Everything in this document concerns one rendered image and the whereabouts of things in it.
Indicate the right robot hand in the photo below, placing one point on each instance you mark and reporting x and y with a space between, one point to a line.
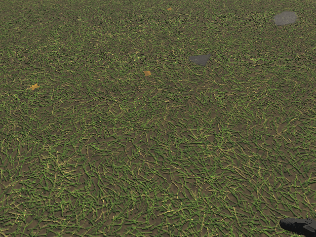
306 227

